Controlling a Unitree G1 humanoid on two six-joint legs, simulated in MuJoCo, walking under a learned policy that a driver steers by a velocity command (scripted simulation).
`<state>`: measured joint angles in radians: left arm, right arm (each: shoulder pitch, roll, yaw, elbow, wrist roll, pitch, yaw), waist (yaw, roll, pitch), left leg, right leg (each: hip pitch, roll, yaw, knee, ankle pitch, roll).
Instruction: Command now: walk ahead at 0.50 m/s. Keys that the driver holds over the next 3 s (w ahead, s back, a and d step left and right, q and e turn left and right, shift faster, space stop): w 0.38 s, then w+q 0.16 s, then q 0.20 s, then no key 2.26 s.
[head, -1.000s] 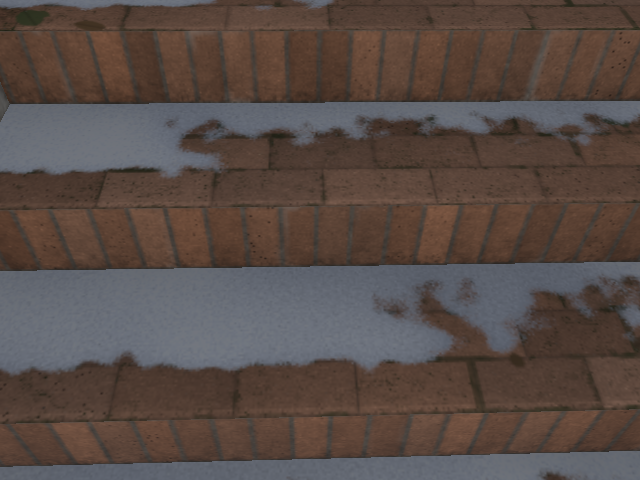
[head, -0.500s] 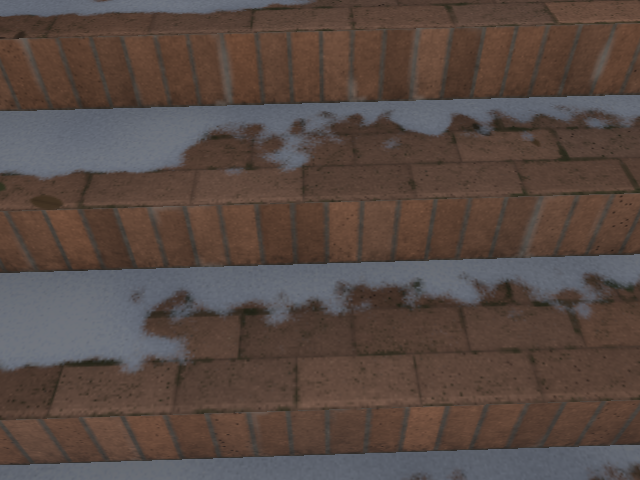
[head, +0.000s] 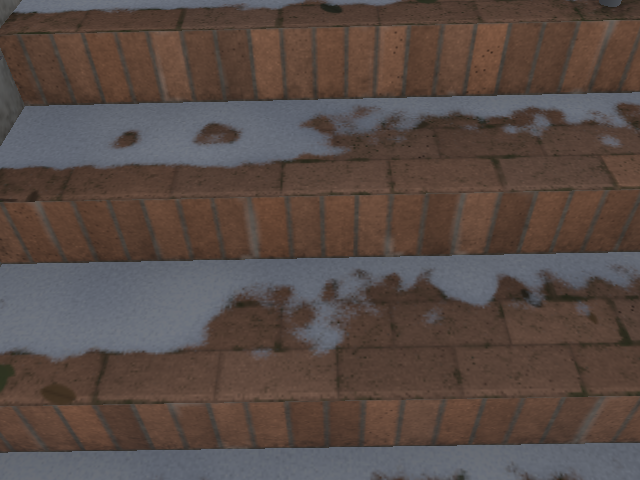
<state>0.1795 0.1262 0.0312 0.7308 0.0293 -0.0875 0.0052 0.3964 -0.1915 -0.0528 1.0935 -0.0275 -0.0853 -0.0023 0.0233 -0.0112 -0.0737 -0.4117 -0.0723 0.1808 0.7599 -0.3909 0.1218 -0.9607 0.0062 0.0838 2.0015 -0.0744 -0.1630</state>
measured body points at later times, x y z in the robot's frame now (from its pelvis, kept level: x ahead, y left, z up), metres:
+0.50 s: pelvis +0.31 -0.04 +0.15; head +0.30 -0.03 +0.60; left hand +0.33 +0.21 +0.00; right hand +0.44 -0.27 +0.05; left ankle +0.25 +0.08 -0.30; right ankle +0.34 -0.11 -0.54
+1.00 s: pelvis +0.54 +0.02 +0.31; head +0.57 +0.02 +0.75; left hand +0.64 +0.28 +0.21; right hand +0.72 -0.19 +0.18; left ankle +0.63 +0.08 -0.37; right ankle +0.52 -0.13 -0.22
